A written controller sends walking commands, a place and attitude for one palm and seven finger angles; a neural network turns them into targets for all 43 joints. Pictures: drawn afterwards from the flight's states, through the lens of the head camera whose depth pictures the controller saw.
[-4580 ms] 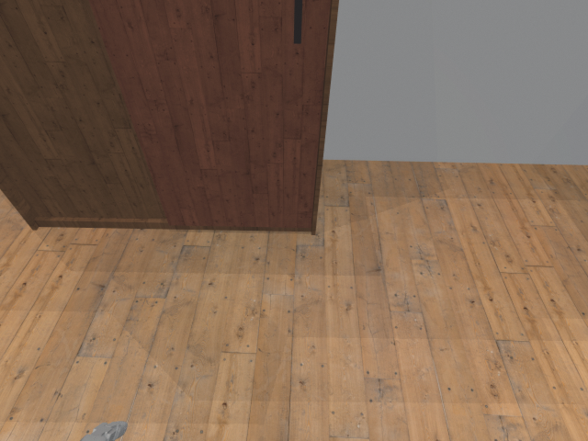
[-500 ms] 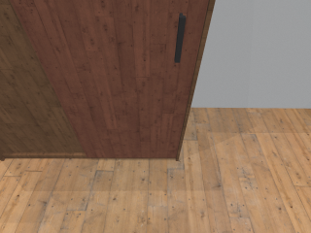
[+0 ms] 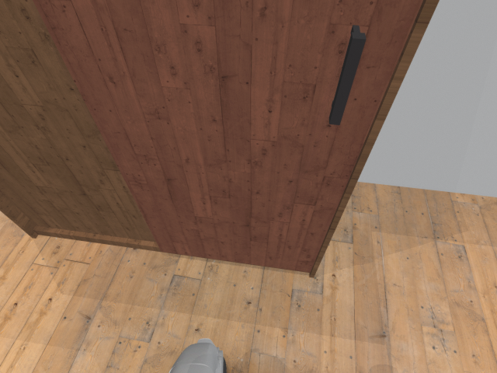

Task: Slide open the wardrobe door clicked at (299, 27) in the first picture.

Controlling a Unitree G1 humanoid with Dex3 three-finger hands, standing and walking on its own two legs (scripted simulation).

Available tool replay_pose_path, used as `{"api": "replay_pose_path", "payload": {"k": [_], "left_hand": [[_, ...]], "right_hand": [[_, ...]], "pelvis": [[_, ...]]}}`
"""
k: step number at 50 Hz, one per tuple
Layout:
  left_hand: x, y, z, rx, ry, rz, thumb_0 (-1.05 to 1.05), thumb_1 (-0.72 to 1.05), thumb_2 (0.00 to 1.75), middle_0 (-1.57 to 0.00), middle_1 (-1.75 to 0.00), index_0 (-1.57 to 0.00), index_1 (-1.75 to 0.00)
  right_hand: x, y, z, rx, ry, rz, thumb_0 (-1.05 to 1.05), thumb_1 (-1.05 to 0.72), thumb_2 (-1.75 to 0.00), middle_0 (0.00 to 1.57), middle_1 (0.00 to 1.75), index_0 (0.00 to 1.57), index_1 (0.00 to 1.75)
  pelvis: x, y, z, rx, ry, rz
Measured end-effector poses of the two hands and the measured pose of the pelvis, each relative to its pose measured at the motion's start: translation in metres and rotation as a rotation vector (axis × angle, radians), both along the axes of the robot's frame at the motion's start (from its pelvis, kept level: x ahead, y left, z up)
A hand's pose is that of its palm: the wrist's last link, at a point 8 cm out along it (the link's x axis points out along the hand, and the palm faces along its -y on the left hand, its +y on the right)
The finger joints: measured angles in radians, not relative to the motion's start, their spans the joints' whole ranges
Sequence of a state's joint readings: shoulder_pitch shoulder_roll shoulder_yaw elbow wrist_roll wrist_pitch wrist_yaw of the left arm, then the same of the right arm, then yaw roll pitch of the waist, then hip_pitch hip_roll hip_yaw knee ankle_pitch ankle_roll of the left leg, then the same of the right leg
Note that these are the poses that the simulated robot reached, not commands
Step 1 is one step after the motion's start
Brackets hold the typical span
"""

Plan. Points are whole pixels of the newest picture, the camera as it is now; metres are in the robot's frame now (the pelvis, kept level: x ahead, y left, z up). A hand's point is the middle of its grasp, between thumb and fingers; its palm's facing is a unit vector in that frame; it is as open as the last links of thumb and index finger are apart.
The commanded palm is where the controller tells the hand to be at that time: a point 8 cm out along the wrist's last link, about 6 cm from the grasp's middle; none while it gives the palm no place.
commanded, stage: take the last steps up to it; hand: right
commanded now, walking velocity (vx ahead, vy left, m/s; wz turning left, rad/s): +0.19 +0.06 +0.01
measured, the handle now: (344, 78) +0.56 -0.10 +0.18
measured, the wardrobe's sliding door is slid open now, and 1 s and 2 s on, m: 0.00 0.00 0.00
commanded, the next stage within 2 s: come to a stop and stand still in 0.08 s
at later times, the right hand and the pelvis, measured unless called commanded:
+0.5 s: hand (346, 370) +0.17 -0.16 -0.18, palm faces +0.09 +0.98 -0.19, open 7.3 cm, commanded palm none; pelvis +0.13 +0.02 +0.00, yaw +0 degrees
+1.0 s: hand out of the picture +0.09 -0.14 -0.16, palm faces +0.03 +0.97 -0.24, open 7.4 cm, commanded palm none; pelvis +0.07 +0.05 +0.01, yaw +1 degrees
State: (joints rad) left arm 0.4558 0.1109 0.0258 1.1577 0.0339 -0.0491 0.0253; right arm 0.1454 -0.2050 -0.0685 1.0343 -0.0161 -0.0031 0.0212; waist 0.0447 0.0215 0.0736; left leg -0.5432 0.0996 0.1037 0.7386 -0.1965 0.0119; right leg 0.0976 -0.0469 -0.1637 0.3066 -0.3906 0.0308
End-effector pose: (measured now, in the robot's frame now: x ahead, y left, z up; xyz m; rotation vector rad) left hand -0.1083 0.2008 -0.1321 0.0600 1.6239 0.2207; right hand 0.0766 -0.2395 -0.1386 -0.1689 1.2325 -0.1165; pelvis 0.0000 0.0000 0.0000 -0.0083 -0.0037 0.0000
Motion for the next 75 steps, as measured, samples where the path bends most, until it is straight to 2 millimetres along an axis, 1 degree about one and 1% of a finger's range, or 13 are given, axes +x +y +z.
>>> {"api": "replay_pose_path", "payload": {"k": [4,7,11,17,22,26,33,40,52,59,63,69,75], "left_hand": [[0.013,0.013,-0.017,-0.044,0.088,0.039,0.01,0.91,0.90,-0.20,-0.30,-0.20,-0.30],[0.051,0.029,-0.021,-0.044,0.064,0.033,0.01,0.91,0.90,-0.20,-0.30,-0.20,-0.30],[0.131,0.053,-0.018,-0.012,-0.080,-0.018,0.01,0.91,0.90,-0.20,-0.30,-0.20,-0.30],[0.244,0.067,-0.011,0.033,-0.288,-0.084,0.01,0.92,0.90,-0.19,-0.30,-0.20,-0.30],[0.301,0.065,-0.006,0.062,-0.366,-0.135,0.01,0.94,0.90,-0.19,-0.30,-0.20,-0.30],[0.327,0.053,0.000,0.087,-0.405,-0.170,0.01,0.93,0.90,-0.19,-0.30,-0.20,-0.30],[0.325,0.035,0.016,0.099,-0.432,-0.190,0.00,0.92,0.90,-0.20,-0.30,-0.20,-0.30],[0.289,0.038,0.016,0.081,-0.424,-0.142,0.00,0.91,0.90,-0.20,-0.30,-0.20,-0.30],[0.176,0.087,-0.009,0.008,-0.253,-0.041,0.00,0.92,0.90,-0.20,-0.30,-0.20,-0.30],[0.137,0.094,-0.005,0.002,-0.136,-0.059,0.01,0.91,0.90,-0.20,-0.30,-0.20,-0.30],[0.143,0.088,-0.004,0.010,-0.092,-0.105,0.01,0.91,0.90,-0.19,-0.30,-0.20,-0.30],[0.195,0.062,-0.009,0.047,-0.213,-0.158,0.01,0.91,0.90,-0.19,-0.30,-0.20,-0.30],[0.247,0.021,-0.005,0.054,-0.383,-0.192,0.01,0.93,0.90,-0.20,-0.30,-0.20,-0.30]], "right_hand": [[0.071,0.024,-0.005,-0.028,-0.091,0.045,0.00,-0.91,-0.90,0.19,0.30,0.20,0.30],[0.092,0.040,-0.002,-0.024,-0.114,0.033,0.00,-0.91,-0.90,0.19,0.30,0.20,0.30],[0.094,0.056,0.005,-0.010,-0.066,0.000,0.00,-0.91,-0.90,0.19,0.30,0.20,0.30],[0.097,0.050,0.010,-0.037,-0.009,-0.030,-0.02,-0.94,-0.90,0.20,0.30,0.20,0.30],[0.092,0.042,-0.001,-0.015,0.028,-0.075,-0.01,-0.93,-0.90,0.20,0.30,0.20,0.30],[0.084,0.029,-0.016,0.007,0.064,-0.109,0.00,-0.91,-0.90,0.20,0.30,0.20,0.30],[0.070,0.009,-0.011,-0.007,0.112,-0.103,0.00,-0.91,-0.90,0.20,0.30,0.20,0.30],[0.050,0.005,-0.003,-0.034,0.121,-0.075,0.00,-0.91,-0.90,0.19,0.30,0.20,0.30],[-0.008,0.064,0.018,-0.045,0.106,-0.067,0.00,-0.91,-0.90,0.19,0.30,0.20,0.30],[-0.030,0.084,0.022,-0.007,0.157,-0.087,0.00,-0.90,-0.90,0.20,0.30,0.20,0.30],[-0.044,0.081,0.019,0.006,0.188,-0.127,0.00,-0.90,-0.90,0.20,0.30,0.20,0.30],[-0.062,0.057,-0.001,0.020,0.273,-0.147,0.00,-0.90,-0.90,0.20,0.30,0.20,0.30],[-0.041,0.014,-0.013,0.006,0.248,-0.103,0.00,-0.90,-0.90,0.20,0.30,0.20,0.30]], "pelvis": [[0.040,0.022,-0.017,0.000,-0.001,0.005],[0.059,0.033,-0.015,0.003,-0.014,-0.003],[0.084,0.041,-0.002,0.007,-0.011,-0.003],[0.112,0.041,0.005,0.014,0.003,0.006],[0.126,0.030,0.000,0.025,-0.010,0.006],[0.132,0.018,-0.005,0.025,-0.022,-0.001],[0.119,0.010,0.005,0.041,-0.010,0.019],[0.096,0.017,0.008,0.036,0.004,0.029],[0.069,0.054,0.012,-0.023,-0.015,0.038],[0.067,0.056,0.017,-0.024,0.011,0.015],[0.067,0.046,0.015,-0.022,0.019,0.000],[0.073,0.021,0.002,0.020,0.020,-0.013],[0.080,-0.008,-0.005,0.027,0.021,-0.002]]}}
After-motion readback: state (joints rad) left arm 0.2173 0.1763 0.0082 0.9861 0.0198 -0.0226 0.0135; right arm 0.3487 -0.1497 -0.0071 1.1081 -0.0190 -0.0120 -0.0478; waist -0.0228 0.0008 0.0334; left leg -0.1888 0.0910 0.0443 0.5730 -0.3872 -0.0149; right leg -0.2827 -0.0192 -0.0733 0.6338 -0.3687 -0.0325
